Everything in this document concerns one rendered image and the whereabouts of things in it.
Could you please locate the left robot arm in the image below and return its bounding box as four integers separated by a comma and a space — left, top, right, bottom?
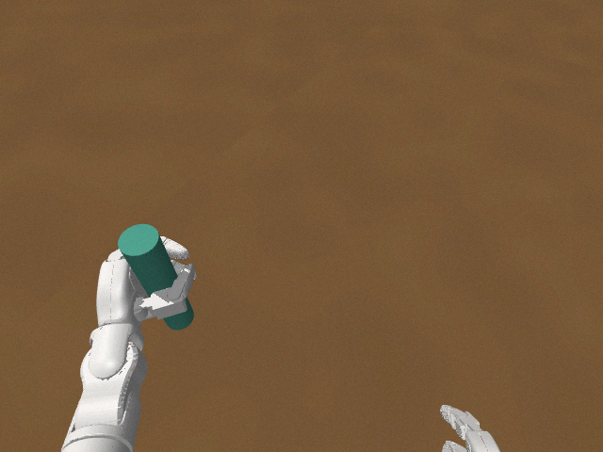
61, 322, 148, 452

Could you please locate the right robot hand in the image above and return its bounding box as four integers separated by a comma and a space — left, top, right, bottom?
440, 405, 501, 452

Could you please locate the left robot hand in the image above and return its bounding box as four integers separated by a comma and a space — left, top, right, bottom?
96, 236, 197, 330

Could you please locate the can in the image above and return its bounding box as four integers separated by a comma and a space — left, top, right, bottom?
118, 224, 194, 331

